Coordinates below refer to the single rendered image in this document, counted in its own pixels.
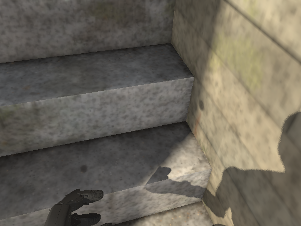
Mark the robot left hand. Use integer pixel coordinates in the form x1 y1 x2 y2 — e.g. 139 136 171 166
44 188 113 226

